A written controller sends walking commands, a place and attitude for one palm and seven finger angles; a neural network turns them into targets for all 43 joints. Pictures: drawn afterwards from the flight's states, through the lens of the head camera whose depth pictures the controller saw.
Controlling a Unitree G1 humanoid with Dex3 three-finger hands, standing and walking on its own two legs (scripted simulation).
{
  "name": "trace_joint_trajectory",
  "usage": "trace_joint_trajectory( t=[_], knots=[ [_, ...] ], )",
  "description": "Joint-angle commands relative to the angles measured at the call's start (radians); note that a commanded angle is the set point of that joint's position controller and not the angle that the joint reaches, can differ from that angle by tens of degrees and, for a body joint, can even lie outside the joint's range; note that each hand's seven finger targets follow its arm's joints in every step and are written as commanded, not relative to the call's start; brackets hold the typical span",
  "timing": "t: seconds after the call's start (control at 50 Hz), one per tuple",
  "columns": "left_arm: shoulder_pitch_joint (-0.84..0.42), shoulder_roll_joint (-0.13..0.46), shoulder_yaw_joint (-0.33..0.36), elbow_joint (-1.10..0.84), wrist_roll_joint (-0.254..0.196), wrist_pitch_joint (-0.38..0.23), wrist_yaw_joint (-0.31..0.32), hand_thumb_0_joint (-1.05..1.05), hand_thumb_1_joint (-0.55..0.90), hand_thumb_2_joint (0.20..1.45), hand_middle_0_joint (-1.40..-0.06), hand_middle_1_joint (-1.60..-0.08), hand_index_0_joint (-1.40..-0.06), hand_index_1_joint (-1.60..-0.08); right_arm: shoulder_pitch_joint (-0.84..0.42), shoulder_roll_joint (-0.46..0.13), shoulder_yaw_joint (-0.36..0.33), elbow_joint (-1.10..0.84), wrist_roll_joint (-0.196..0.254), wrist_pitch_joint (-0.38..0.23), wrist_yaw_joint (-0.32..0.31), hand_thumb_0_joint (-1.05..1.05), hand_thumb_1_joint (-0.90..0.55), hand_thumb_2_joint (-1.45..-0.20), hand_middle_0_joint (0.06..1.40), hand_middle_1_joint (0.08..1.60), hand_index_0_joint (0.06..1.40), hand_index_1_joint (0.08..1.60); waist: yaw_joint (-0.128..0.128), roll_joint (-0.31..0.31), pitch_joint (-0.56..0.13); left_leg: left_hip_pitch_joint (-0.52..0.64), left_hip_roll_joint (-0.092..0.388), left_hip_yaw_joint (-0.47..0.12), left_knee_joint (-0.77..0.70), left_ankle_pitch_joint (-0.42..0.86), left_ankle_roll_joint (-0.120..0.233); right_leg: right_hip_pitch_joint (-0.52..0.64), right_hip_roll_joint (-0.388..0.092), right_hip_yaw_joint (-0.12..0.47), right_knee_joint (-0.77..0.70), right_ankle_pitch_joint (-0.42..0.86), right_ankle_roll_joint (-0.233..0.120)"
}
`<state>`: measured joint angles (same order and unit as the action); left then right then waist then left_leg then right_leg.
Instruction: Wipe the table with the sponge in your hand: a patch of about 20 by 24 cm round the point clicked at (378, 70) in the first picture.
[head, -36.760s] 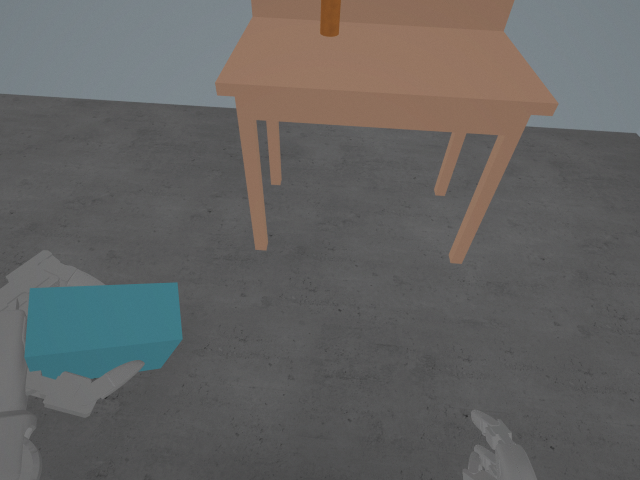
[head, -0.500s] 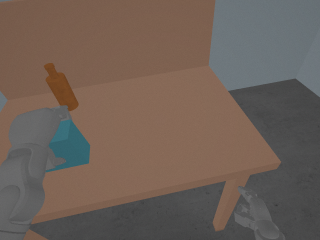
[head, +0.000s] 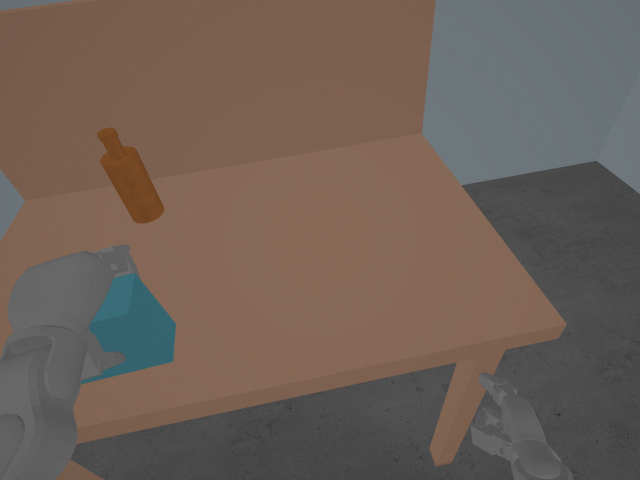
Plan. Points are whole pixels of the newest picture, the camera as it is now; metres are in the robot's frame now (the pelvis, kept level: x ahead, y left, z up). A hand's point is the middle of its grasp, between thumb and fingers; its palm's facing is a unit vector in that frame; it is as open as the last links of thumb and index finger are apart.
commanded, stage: bring the sponge back beside the body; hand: left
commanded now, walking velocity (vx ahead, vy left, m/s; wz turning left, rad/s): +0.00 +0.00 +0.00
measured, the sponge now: (114, 338) +0.21 +0.30 +0.10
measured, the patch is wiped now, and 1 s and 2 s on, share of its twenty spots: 1.00 1.00 1.00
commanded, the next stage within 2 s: step back with the hand held close in 0.80 s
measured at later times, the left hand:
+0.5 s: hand (97, 354) +0.18 +0.28 +0.13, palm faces +0.05 -0.11 -0.99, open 9.8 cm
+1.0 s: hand (121, 345) +0.19 +0.26 +0.13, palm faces +0.19 -0.57 -0.80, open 9.8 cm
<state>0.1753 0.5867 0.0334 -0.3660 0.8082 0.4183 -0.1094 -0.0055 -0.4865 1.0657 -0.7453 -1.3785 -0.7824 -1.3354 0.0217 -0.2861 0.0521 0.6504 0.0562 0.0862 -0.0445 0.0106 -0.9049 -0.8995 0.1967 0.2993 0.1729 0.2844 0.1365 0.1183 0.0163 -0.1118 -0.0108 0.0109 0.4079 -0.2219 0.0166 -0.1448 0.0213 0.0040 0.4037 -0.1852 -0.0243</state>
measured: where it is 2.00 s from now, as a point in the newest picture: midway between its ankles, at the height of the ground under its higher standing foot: outside the picture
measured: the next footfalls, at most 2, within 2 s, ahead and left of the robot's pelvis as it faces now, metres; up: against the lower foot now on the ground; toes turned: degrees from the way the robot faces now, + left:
none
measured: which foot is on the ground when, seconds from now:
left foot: down 0.00-1.00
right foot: down 0.00-1.00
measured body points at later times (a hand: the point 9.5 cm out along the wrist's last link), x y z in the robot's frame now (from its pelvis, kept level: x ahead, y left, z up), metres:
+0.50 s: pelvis +0.00 +0.00 +0.00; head -0.03 -0.05 +0.45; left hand +0.17 +0.28 +0.18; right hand +0.25 -0.20 -0.08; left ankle +0.00 +0.11 -0.74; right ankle +0.03 -0.11 -0.74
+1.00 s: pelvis -0.01 +0.00 +0.00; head -0.02 -0.04 +0.45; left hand +0.18 +0.28 +0.17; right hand +0.24 -0.19 -0.07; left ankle +0.00 +0.11 -0.74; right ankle +0.03 -0.11 -0.74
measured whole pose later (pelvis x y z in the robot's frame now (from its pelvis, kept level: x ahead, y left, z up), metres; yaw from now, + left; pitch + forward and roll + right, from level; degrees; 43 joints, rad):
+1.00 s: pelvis -0.01 +0.00 +0.00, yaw +0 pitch -4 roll -1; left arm 0.33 0.50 0.17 -0.40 0.31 0.19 -0.03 -0.01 -0.49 1.07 -0.75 -1.38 -0.78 -1.33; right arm 0.06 -0.27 0.06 0.54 0.04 0.04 -0.05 0.01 -0.91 -0.90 0.20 0.30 0.20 0.30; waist 0.12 0.10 0.02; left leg -0.17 0.00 -0.01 0.47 -0.25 0.03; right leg -0.17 0.04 0.00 0.41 -0.17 -0.03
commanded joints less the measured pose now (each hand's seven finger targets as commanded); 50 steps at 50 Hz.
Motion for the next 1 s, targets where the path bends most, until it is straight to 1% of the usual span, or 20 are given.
trace_joint_trajectory(
  t=[0.0, 0.08, 0.12, 0.18, 0.22, 0.34, 0.42, 0.44, 0.48, 0.52, 0.64, 0.72, 0.78, 0.84, 0.88, 0.9, 0.92, 0.94, 0.96, 0.98],
  knots=[
    [-0.175, 0.234, 0.138, -0.227, 0.036, -0.014, 0.030, 0.000, 0.100, 1.300, -1.200, -1.600, -1.200, -1.600, -0.244, -0.089, -0.030, -0.211, -0.006, -0.067, -0.008, 0.000, -0.900, -0.900, 0.200, 0.300, 0.200, 0.300, 0.004, -0.067, -0.181, -0.009, 0.003, -0.099, -0.057, 0.152, 0.032, 0.079, -0.018, 0.104, -0.067, 0.055, -0.046],
    [-0.127, 0.240, 0.158, -0.271, 0.054, -0.056, 0.047, 0.000, 0.100, 1.300, -1.200, -1.600, -1.200, -1.600, -0.232, -0.083, -0.029, -0.212, -0.017, -0.078, -0.006, 0.000, -0.900, -0.900, 0.200, 0.300, 0.200, 0.300, 0.014, -0.026, -0.189, 0.003, 0.005, -0.103, -0.052, 0.172, 0.031, 0.093, -0.008, 0.093, -0.063, 0.069, -0.054],
    [-0.132, 0.276, 0.208, -0.322, 0.051, -0.075, 0.067, 0.000, 0.100, 1.300, -1.200, -1.600, -1.200, -1.600, -0.260, -0.080, -0.029, -0.218, -0.012, -0.090, -0.005, 0.000, -0.900, -0.900, 0.200, 0.300, 0.200, 0.300, 0.018, -0.001, -0.185, 0.001, 0.010, -0.115, -0.057, 0.148, 0.029, 0.097, 0.004, 0.135, -0.062, 0.045, -0.063],
    [-0.089, 0.243, 0.192, -0.239, 0.047, -0.073, 0.085, 0.000, 0.100, 1.300, -1.200, -1.600, -1.200, -1.600, -0.215, -0.080, -0.033, -0.201, -0.020, -0.078, -0.004, 0.000, -0.900, -0.900, 0.200, 0.300, 0.200, 0.300, 0.016, -0.044, -0.140, -0.006, 0.010, -0.103, -0.053, 0.149, 0.024, 0.069, -0.007, 0.110, -0.082, 0.035, -0.058],
    [-0.106, 0.256, 0.215, -0.265, 0.038, -0.067, 0.096, 0.000, 0.100, 1.300, -1.200, -1.600, -1.200, -1.600, -0.256, -0.082, -0.034, -0.202, -0.010, -0.081, -0.003, 0.000, -0.900, -0.900, 0.200, 0.300, 0.200, 0.300, 0.013, -0.020, -0.132, -0.008, 0.010, -0.107, -0.056, 0.121, 0.022, 0.062, 0.004, 0.156, -0.087, 0.006, -0.065],
    [-0.040, 0.187, 0.148, -0.255, 0.016, -0.039, 0.075, 0.000, 0.100, 1.300, -1.200, -1.600, -1.200, -1.600, -0.247, -0.081, -0.032, -0.216, -0.012, -0.081, -0.001, 0.000, -0.900, -0.900, 0.200, 0.300, 0.200, 0.300, 0.013, -0.040, -0.140, -0.023, 0.005, -0.095, -0.046, 0.122, 0.028, 0.071, -0.009, 0.112, -0.077, 0.017, -0.053],
    [-0.028, 0.228, 0.176, -0.337, 0.029, -0.056, 0.067, 0.000, 0.100, 1.300, -1.200, -1.600, -1.200, -1.600, -0.273, -0.084, -0.033, -0.218, -0.010, -0.088, -0.002, 0.000, -0.900, -0.900, 0.200, 0.300, 0.200, 0.300, 0.006, -0.038, -0.159, -0.006, 0.006, -0.107, -0.050, 0.116, 0.034, 0.079, 0.003, 0.144, -0.073, 0.015, -0.052],
    [-0.037, 0.215, 0.156, -0.333, 0.041, -0.060, 0.066, 0.000, 0.100, 1.300, -1.200, -1.600, -1.200, -1.600, -0.240, -0.078, -0.030, -0.225, -0.020, -0.090, -0.004, 0.000, -0.900, -0.900, 0.200, 0.300, 0.200, 0.300, 0.012, -0.040, -0.164, -0.017, 0.002, -0.097, -0.038, 0.128, 0.036, 0.083, -0.007, 0.110, -0.069, 0.021, -0.050],
    [-0.017, 0.223, 0.166, -0.279, 0.047, -0.070, 0.070, 0.000, 0.100, 1.300, -1.200, -1.600, -1.200, -1.600, -0.222, -0.083, -0.032, -0.207, -0.021, -0.083, -0.008, 0.000, -0.900, -0.900, 0.200, 0.300, 0.200, 0.300, 0.006, -0.064, -0.115, -0.013, 0.006, -0.101, -0.048, 0.117, 0.033, 0.054, -0.007, 0.110, -0.089, -0.003, -0.047],
    [-0.061, 0.275, 0.223, -0.327, 0.045, -0.090, 0.090, 0.000, 0.100, 1.300, -1.200, -1.600, -1.200, -1.600, -0.251, -0.082, -0.032, -0.208, -0.017, -0.095, -0.011, 0.000, -0.900, -0.900, 0.200, 0.300, 0.200, 0.300, 0.008, -0.024, -0.129, -0.008, 0.009, -0.110, -0.049, 0.095, 0.031, 0.063, 0.004, 0.157, -0.088, -0.022, -0.058],
    [-0.060, 0.226, 0.196, -0.270, 0.029, -0.089, 0.109, 0.000, 0.100, 1.300, -1.200, -1.600, -1.200, -1.600, -0.229, -0.077, -0.035, -0.210, -0.019, -0.095, -0.009, 0.000, -0.900, -0.900, 0.200, 0.300, 0.200, 0.300, 0.018, -0.003, -0.140, -0.013, 0.003, -0.099, -0.044, 0.112, 0.025, 0.079, -0.005, 0.131, -0.087, 0.002, -0.062],
    [-0.044, 0.198, 0.170, -0.259, 0.010, -0.067, 0.093, 0.000, 0.100, 1.300, -1.200, -1.600, -1.200, -1.600, -0.270, -0.081, -0.034, -0.197, -0.007, -0.093, -0.007, 0.000, -0.900, -0.900, 0.200, 0.300, 0.200, 0.300, -0.002, -0.019, -0.104, -0.013, 0.007, -0.103, -0.061, 0.087, 0.022, 0.052, 0.001, 0.150, -0.099, -0.022, -0.055],
    [-0.014, 0.191, 0.148, -0.234, 0.015, -0.052, 0.074, 0.000, 0.100, 1.300, -1.200, -1.600, -1.200, -1.600, -0.234, -0.085, -0.034, -0.201, -0.015, -0.084, -0.008, 0.000, -0.900, -0.900, 0.200, 0.300, 0.200, 0.300, 0.002, -0.067, -0.105, -0.030, 0.004, -0.097, -0.059, 0.088, 0.028, 0.062, -0.009, 0.112, -0.096, -0.016, -0.045],
    [-0.049, 0.222, 0.170, -0.293, 0.036, -0.062, 0.074, 0.000, 0.100, 1.300, -1.200, -1.600, -1.200, -1.600, -0.242, -0.081, -0.029, -0.219, -0.021, -0.097, -0.009, 0.000, -0.900, -0.900, 0.200, 0.300, 0.200, 0.300, 0.014, -0.039, -0.151, -0.033, 0.003, -0.099, -0.051, 0.097, 0.033, 0.091, -0.007, 0.115, -0.076, -0.008, -0.052],
    [-0.018, 0.232, 0.180, -0.271, 0.045, -0.069, 0.079, 0.000, 0.100, 1.300, -1.200, -1.600, -1.200, -1.600, -0.229, -0.085, -0.033, -0.205, -0.023, -0.087, -0.007, 0.000, -0.900, -0.900, 0.200, 0.300, 0.200, 0.300, 0.012, -0.042, -0.134, -0.024, 0.003, -0.102, -0.053, 0.117, 0.030, 0.083, -0.007, 0.115, -0.083, 0.009, -0.051],
    [-0.034, 0.185, 0.132, -0.163, 0.065, -0.061, 0.081, 0.000, 0.100, 1.300, -1.200, -1.600, -1.200, -1.600, -0.216, -0.084, -0.030, -0.189, -0.020, -0.078, -0.013, 0.000, -0.900, -0.900, 0.200, 0.300, 0.200, 0.300, -0.007, -0.072, -0.076, -0.039, 0.005, -0.094, -0.060, 0.090, 0.024, 0.035, -0.006, 0.110, -0.097, -0.027, -0.048],
    [-0.326, 0.020, 0.351, -0.371, -0.785, -0.285, 0.151, 0.000, 0.100, 1.300, -1.200, -1.600, -1.200, -1.600, -0.074, -0.029, -0.028, -0.404, 0.003, -0.100, -0.015, 0.000, -0.900, -0.900, 0.200, 0.300, 0.200, 0.300, -0.119, -0.153, 0.174, -0.050, 0.016, -0.081, -0.003, -0.203, 0.035, -0.234, -0.020, 0.201, -0.216, -0.166, -0.033],
    [-0.025, 0.093, 0.393, -0.154, -0.801, -0.369, 0.173, 0.000, 0.100, 1.300, -1.200, -1.600, -1.200, -1.600, 0.012, -0.060, -0.015, -0.291, -0.039, -0.118, -0.022, 0.000, -0.900, -0.900, 0.200, 0.300, 0.200, 0.300, -0.092, -0.281, 0.035, -0.045, 0.017, -0.093, 0.053, -0.199, 0.050, -0.238, -0.047, 0.172, -0.190, -0.175, -0.044],
    [0.058, 0.026, 0.343, -0.146, -0.812, -0.396, 0.173, 0.000, 0.100, 1.300, -1.200, -1.600, -1.200, -1.600, 0.006, -0.040, -0.023, -0.289, -0.034, -0.118, -0.015, 0.000, -0.900, -0.900, 0.200, 0.300, 0.200, 0.300, -0.099, -0.287, -0.006, -0.033, 0.006, -0.083, 0.081, -0.161, 0.044, -0.236, -0.068, 0.171, -0.157, -0.118, -0.052],
    [0.038, 0.068, 0.413, -0.249, -0.851, -0.431, 0.189, 0.000, 0.100, 1.300, -1.200, -1.600, -1.200, -1.600, 0.059, -0.052, -0.036, -0.285, -0.028, -0.111, -0.017, 0.000, -0.900, -0.900, 0.200, 0.300, 0.200, 0.300, -0.103, -0.321, -0.071, -0.017, 0.019, -0.088, 0.127, -0.122, 0.037, -0.205, -0.124, 0.176, -0.147, -0.052, -0.044]
  ],
)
